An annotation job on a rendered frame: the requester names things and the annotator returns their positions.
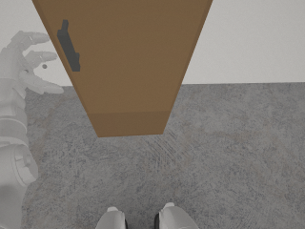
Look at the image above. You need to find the handle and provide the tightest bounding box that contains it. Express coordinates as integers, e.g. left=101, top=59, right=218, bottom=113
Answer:
left=56, top=19, right=81, bottom=72

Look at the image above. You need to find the robot left hand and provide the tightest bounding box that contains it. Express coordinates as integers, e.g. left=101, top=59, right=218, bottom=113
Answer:
left=0, top=31, right=64, bottom=94

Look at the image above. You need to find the right robot shin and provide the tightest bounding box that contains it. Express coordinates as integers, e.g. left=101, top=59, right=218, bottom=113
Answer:
left=159, top=202, right=174, bottom=229

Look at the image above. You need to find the robot shin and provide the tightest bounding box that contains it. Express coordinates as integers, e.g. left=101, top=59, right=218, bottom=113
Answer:
left=159, top=202, right=174, bottom=229
left=107, top=206, right=118, bottom=212

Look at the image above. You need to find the robot left forearm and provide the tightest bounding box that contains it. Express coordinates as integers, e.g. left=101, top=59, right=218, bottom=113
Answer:
left=0, top=78, right=29, bottom=148

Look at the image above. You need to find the robot left upper arm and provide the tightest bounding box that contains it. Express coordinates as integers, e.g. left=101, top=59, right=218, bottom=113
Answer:
left=0, top=143, right=38, bottom=229

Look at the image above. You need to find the left robot shin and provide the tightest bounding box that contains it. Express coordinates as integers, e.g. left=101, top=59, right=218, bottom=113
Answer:
left=107, top=206, right=118, bottom=212

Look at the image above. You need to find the cupboard door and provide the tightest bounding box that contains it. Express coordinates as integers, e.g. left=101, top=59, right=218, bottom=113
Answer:
left=38, top=0, right=208, bottom=114

